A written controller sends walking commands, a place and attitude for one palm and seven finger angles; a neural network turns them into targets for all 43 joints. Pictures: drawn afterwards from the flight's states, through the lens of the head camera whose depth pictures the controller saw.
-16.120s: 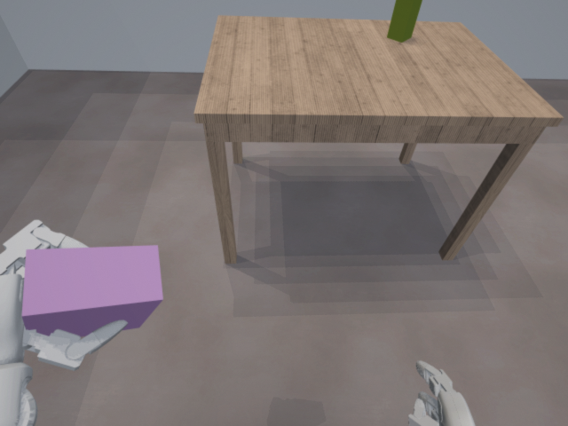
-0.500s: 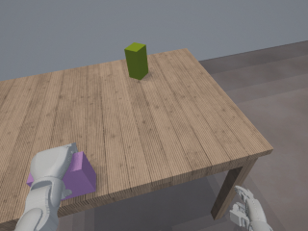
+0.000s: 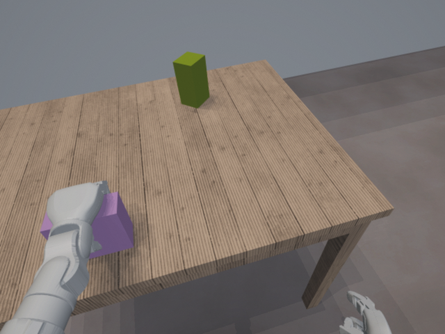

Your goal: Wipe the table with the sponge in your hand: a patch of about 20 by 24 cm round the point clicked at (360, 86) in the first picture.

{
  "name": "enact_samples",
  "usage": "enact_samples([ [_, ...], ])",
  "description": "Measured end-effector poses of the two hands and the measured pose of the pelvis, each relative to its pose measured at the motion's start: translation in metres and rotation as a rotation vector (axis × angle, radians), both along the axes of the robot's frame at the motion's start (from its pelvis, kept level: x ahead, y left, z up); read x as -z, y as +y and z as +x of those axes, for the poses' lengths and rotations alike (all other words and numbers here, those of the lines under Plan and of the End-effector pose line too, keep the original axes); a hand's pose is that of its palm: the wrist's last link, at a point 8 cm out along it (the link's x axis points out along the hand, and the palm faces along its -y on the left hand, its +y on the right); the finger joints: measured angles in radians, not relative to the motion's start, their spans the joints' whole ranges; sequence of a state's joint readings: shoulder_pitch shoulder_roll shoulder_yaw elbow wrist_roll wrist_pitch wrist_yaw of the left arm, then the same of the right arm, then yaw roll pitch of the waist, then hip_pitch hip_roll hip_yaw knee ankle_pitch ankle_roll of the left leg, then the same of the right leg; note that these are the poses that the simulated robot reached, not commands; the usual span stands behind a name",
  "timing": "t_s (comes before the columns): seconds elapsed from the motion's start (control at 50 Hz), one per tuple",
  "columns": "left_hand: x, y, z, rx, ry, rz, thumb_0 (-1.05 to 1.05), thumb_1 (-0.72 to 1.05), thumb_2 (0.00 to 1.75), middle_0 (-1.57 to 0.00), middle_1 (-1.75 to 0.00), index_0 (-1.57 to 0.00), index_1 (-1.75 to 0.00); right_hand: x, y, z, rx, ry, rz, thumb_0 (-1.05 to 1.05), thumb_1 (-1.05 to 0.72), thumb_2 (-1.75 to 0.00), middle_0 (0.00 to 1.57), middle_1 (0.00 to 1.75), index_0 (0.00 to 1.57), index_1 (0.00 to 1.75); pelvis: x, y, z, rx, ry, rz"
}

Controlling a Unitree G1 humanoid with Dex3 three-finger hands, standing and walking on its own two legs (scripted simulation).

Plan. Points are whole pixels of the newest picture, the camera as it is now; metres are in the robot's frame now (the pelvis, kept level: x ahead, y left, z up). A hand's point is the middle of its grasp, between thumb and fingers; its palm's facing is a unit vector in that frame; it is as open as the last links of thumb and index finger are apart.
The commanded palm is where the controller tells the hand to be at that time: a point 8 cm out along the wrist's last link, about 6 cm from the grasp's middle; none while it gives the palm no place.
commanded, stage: wipe forward along the first lane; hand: left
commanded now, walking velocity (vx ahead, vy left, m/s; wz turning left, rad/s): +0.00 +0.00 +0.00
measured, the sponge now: (95, 233) +0.28 +0.31 +0.01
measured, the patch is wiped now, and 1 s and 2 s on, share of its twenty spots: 0.20 0.50 0.50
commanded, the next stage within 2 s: slide across to the middle lane in 1.04 s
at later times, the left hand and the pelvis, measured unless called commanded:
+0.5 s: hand (93, 199) +0.34 +0.32 +0.05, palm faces -0.10 -0.01 -0.99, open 10.1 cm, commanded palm +0.33 +0.31 +0.08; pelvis +0.00 +0.00 +0.00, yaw +0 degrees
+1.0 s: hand (93, 177) +0.39 +0.35 +0.05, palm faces -0.13 +0.00 -0.99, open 10.1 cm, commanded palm +0.38 +0.34 +0.08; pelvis +0.00 +0.01 -0.01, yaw -1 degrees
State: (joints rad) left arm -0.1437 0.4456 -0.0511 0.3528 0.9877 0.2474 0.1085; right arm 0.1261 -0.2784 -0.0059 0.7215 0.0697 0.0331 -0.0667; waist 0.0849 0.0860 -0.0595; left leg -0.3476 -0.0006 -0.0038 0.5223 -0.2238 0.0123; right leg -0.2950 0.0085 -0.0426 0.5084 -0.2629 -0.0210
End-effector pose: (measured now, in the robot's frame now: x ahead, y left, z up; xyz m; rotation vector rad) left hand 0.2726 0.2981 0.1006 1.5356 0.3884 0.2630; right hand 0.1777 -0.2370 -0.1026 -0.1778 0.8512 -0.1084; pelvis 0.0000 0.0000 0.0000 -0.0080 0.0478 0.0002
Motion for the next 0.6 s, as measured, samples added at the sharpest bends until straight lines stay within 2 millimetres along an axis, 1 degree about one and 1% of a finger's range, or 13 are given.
enact_samples([
  [0.18,-0.001,0.004,0.02,-0.001,0.004,0.016,0.0,-0.5,1.02,-0.72,-1.34,-0.74,-1.34,0.008,-0.007,-0.013,0.022,0.053,-0.007,0.02,-0.9,-0.9,0.2,0.3,0.2,0.3,0.002,-0.001,-0.001,-0.005,0.023,-0.002],
  [0.44,-0.001,0.012,0.043,0.003,0.021,0.016,0.01,-0.5,1.02,-0.72,-1.34,-0.75,-1.34,0.009,-0.013,-0.026,0.051,0.083,-0.015,0.01,-0.9,-0.9,0.2,0.3,0.2,0.3,0.003,-0.001,0.0,-0.001,0.046,-0.005],
  [0.6,-0.002,0.02,0.06,0.007,0.032,0.021,0.01,-0.5,1.02,-0.73,-1.34,-0.75,-1.34,0.012,-0.018,-0.04,0.072,0.126,-0.031,0.01,-0.9,-0.9,0.2,0.3,0.2,0.3,0.004,0.001,-0.001,-0.001,0.064,-0.008],
])
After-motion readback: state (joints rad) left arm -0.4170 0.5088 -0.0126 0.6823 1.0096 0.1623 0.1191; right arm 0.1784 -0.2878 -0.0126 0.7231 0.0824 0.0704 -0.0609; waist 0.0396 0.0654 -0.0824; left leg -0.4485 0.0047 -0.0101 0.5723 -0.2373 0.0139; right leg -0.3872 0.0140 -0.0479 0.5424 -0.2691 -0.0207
